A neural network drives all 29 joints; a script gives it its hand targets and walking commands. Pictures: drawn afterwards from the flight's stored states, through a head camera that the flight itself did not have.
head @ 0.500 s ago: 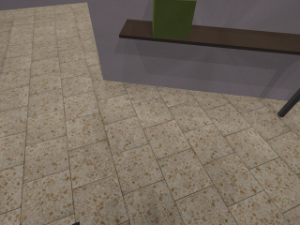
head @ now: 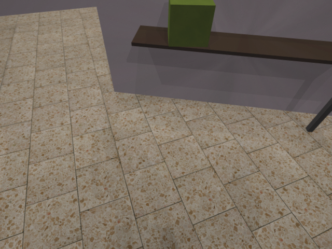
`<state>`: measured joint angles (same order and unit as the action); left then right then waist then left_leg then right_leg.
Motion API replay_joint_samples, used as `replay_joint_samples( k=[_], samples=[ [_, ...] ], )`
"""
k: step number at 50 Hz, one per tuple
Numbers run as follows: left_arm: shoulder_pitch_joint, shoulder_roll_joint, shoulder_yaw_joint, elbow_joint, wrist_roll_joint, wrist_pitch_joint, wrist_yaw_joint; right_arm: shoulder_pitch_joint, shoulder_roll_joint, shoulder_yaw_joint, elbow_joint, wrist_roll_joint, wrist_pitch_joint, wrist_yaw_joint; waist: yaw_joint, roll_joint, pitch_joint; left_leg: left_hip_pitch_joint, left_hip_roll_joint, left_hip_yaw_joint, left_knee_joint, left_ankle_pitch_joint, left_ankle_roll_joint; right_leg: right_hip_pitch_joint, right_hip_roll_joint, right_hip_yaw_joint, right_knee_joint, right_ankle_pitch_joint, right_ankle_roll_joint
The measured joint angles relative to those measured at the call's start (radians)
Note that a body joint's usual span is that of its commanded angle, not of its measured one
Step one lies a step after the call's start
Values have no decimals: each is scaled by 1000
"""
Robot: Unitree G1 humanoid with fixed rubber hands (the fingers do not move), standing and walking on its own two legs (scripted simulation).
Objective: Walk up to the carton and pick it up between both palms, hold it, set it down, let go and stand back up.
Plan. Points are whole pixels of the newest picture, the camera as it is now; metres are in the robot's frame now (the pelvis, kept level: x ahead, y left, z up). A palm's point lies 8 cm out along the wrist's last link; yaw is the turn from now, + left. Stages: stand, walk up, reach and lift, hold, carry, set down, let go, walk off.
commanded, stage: walk up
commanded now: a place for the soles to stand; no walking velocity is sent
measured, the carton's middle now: (188, 20) +1.33 -0.12 -0.01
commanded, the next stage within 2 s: none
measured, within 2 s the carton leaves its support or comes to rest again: neither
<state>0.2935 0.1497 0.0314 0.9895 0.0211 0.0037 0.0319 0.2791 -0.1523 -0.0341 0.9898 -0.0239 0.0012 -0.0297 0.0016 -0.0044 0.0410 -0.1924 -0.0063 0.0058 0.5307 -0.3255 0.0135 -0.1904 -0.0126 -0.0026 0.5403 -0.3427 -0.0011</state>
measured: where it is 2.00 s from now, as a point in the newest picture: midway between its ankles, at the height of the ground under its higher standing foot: (174, 157)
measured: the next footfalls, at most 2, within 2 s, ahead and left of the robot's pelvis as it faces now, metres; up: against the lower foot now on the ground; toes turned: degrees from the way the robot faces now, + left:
right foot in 0.28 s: +0.14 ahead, -0.18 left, +0.00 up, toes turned -6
left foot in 0.74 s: +0.49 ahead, +0.05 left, +0.00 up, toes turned +3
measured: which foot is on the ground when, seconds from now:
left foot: down 0.00-0.28, up 0.30-0.72, down 0.74-1.00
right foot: down 0.00-0.04, up 0.06-0.26, down 0.28-0.80, up 0.82-1.00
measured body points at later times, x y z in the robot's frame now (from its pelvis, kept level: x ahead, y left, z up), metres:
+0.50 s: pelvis +0.14 -0.08 -0.01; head +0.12 -0.10 +0.44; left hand +0.11 +0.17 -0.14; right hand +0.20 -0.34 -0.15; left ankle +0.19 +0.04 -0.67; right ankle +0.10 -0.17 -0.73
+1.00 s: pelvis +0.39 -0.03 -0.01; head +0.43 -0.01 +0.44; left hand +0.48 +0.23 -0.14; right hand +0.43 -0.29 -0.12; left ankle +0.45 +0.05 -0.73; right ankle +0.35 -0.17 -0.63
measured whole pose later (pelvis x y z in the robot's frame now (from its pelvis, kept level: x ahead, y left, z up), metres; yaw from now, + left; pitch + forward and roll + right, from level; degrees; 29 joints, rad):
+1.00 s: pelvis +0.39 -0.03 -0.01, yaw -5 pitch -4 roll +0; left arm 0.34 0.29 0.04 0.76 0.04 -0.04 -0.01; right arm 0.32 -0.20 -0.03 0.78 -0.03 -0.07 -0.01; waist -0.04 -0.05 0.14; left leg -0.28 0.02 0.14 0.57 -0.23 0.07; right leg -0.49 -0.03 0.03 1.30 -0.43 -0.01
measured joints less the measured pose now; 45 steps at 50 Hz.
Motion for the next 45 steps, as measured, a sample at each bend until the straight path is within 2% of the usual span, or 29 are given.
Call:
replay_joint_samples(
  k=[2,4,8,10,12,14,15,16,19,21,25,30,34,36,37,38,39,40,43,45],
  samples=[
    [39,10,3,-11,13,-4,-17,29,0,-2,-14,-19,-12,14,2,-14,-26,-1,-4,18,23,-91,19,-27,1,22,71,-143,-19],
    [73,28,7,-14,25,-2,-33,55,-6,-5,-20,-24,-26,19,-6,-25,-52,9,-4,37,12,-121,32,-73,2,20,163,-208,-17],
    [82,66,19,-48,40,-18,-59,108,-35,-12,-7,-33,-52,13,-37,-17,-45,60,25,41,-55,-13,27,-171,0,-23,310,-198,-6],
    [74,86,26,-76,36,-31,-68,137,-52,-16,7,-35,-56,12,-43,-20,-37,94,34,46,-78,-15,8,-204,-15,-18,306,-172,-1],
    [65,97,31,-105,29,-42,-73,162,-74,-20,22,-37,-52,15,-45,-13,-33,117,48,46,-69,-45,-7,-207,-34,-17,234,-99,2],
    [68,104,36,-140,24,-64,-70,178,-99,-20,31,-42,-36,25,-31,1,-31,100,70,45,36,-150,-4,-176,-38,-15,131,20,7],
    [70,103,40,-152,23,-75,-63,177,-110,-18,34,-47,-26,30,-19,17,-25,66,86,31,152,-221,8,-180,-22,-25,155,69,6],
    [75,97,40,-160,19,-78,-52,170,-119,-14,34,-46,-14,36,-8,33,-19,20,85,1,286,-262,12,-185,-7,-37,202,45,-3],
    [120,71,21,-153,-2,-52,-25,135,-137,1,-7,-32,5,52,10,61,-22,-117,46,-30,576,-242,7,-142,16,-56,231,-48,-31],
    [157,55,7,-138,-5,-44,-19,95,-142,7,-45,-30,-2,59,20,69,-25,-202,36,-11,647,-182,-4,-92,24,-58,188,-53,-35],
    [219,36,-12,-104,8,-62,-22,16,-140,14,-119,-31,-24,69,37,75,-20,-340,50,0,587,-56,-22,19,39,-58,72,-41,-35],
    [275,31,-18,-75,18,-84,-28,-45,-112,22,-171,-31,-23,77,59,59,-11,-435,89,2,425,119,-34,152,43,-54,-33,-65,-27],
    [288,36,-24,-71,27,-93,-31,-81,-82,31,-199,-30,-34,83,61,40,9,-421,100,25,223,288,-13,244,35,-66,-68,-123,-5],
    [288,41,-28,-78,33,-91,-33,-92,-68,33,-213,-33,-43,79,67,26,17,-379,90,48,151,320,6,275,22,-66,-50,-175,12],
    [290,45,-29,-81,36,-88,-34,-94,-62,34,-220,-35,-48,76,69,17,18,-348,82,57,126,306,15,286,12,-62,-27,-210,21],
    [284,55,-28,-82,37,-83,-36,-98,-49,31,-219,-38,-54,71,63,-9,23,-329,60,71,133,219,25,290,-13,-61,8,-251,28],
    [263,69,-26,-82,37,-75,-37,-105,-30,29,-217,-44,-60,64,53,-52,42,-328,24,91,166,170,35,279,-54,-59,76,-289,17],
    [241,77,-25,-88,35,-68,-37,-108,-21,28,-224,-49,-65,58,48,-78,63,-328,4,109,201,142,43,241,-81,-39,192,-274,-10],
    [188,82,-31,-134,9,-39,-35,-97,-20,24,-241,-22,-59,36,14,-59,103,-311,15,113,267,80,62,40,-28,31,655,-206,-12],
    [141,105,-27,-160,2,-31,-37,-69,-18,21,-239,-4,-52,20,-5,-59,119,-248,19,117,217,76,53,-83,-9,39,812,-146,-14]
  ],
)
